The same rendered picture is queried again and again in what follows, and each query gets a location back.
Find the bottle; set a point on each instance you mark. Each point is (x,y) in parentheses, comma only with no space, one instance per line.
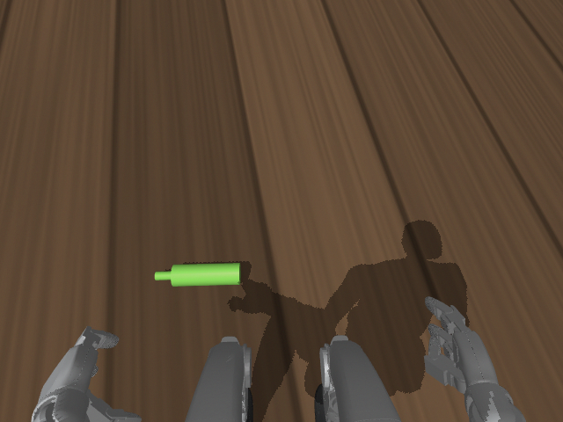
(202,275)

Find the left robot arm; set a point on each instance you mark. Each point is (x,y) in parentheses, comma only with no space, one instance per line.
(63,405)

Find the right robot arm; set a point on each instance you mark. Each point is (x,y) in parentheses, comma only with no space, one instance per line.
(489,402)

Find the left robot hand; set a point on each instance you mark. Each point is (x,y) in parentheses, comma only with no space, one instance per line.
(76,369)

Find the right robot hand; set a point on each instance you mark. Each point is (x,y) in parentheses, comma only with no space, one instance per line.
(466,361)

